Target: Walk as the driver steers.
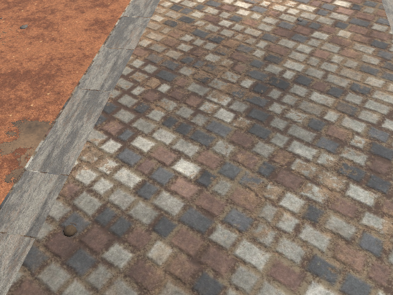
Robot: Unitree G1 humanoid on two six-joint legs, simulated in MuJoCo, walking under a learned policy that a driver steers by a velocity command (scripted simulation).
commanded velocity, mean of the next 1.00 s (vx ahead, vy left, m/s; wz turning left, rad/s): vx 0.48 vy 0.00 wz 0.00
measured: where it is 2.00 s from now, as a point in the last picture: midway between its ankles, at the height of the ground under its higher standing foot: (219, 172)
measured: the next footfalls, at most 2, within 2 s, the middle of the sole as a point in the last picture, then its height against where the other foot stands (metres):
left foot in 0.30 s outside the picture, level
right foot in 0.88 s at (246, 257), level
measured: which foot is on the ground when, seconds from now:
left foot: up 0.00-0.28, down 0.30-0.88, up 0.90-1.00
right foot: down 0.00-0.32, up 0.34-0.86, down 0.88-1.00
